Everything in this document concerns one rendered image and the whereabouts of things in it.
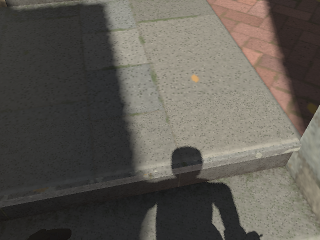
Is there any left robot hand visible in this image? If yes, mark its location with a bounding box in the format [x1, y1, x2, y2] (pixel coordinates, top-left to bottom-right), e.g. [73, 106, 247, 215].
[27, 228, 72, 240]

